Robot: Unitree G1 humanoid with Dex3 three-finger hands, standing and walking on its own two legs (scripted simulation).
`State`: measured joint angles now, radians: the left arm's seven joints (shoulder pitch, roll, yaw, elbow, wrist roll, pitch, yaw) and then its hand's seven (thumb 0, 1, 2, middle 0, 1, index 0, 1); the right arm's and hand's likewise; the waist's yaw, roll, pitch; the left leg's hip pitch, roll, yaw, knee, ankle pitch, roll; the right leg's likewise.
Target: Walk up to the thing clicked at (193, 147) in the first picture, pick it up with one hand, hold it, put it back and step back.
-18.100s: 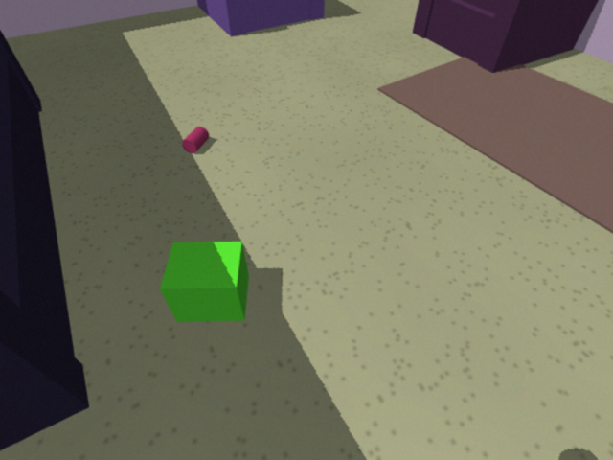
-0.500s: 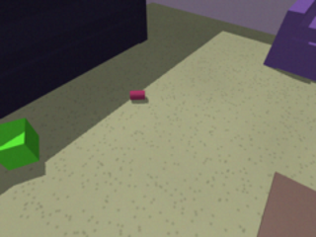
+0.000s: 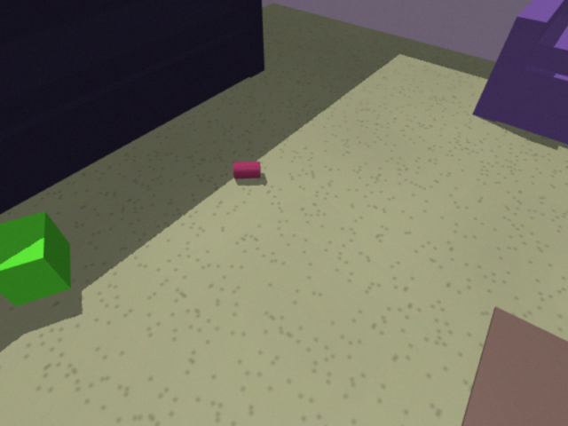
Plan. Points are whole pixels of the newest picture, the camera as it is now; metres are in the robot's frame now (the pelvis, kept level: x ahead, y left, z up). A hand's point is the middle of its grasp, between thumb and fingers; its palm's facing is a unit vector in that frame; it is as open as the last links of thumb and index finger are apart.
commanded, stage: stand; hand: left
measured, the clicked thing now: (247, 170) +1.47 +0.22 -0.74
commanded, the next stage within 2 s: walk up in 0.84 s
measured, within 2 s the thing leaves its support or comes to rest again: neither
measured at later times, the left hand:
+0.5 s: hand out of the picture +0.07 +0.26 -0.16, palm faces -0.02 -0.94 -0.35, open 7.4 cm
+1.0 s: hand out of the picture +0.08 +0.29 -0.15, palm faces +0.07 -0.94 -0.34, open 7.4 cm
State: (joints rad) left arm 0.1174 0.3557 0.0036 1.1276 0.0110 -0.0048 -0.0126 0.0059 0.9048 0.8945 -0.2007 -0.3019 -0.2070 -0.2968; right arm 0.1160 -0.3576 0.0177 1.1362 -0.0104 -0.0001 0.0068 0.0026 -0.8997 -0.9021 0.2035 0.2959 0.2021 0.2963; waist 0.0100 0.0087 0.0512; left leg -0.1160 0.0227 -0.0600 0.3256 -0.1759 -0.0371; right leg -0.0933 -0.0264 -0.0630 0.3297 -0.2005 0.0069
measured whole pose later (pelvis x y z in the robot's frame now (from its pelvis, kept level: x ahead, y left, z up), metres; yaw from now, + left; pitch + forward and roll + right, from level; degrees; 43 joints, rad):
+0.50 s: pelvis +0.00 +0.00 +0.00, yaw +0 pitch -2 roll +0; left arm 0.12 0.35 0.00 1.13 0.01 -0.01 -0.01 0.01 0.90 0.89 -0.20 -0.30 -0.21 -0.30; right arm 0.11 -0.36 0.02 1.13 -0.01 0.00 0.01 0.00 -0.90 -0.90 0.20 0.30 0.20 0.30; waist 0.01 0.01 0.06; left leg -0.12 0.02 -0.06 0.33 -0.18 -0.04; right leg -0.09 -0.03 -0.06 0.33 -0.21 0.01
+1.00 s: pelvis +0.03 +0.01 -0.01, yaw +3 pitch -2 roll -1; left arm 0.19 0.38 0.08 1.02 0.04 -0.05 -0.06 0.00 0.90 0.89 -0.20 -0.30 -0.21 -0.30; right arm 0.20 -0.40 -0.06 1.07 -0.04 -0.01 0.06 0.00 -0.90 -0.90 0.20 0.30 0.20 0.30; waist 0.04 0.01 0.03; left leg -0.33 0.04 0.00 0.75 -0.43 0.03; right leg -0.08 -0.04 -0.11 0.40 -0.30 -0.03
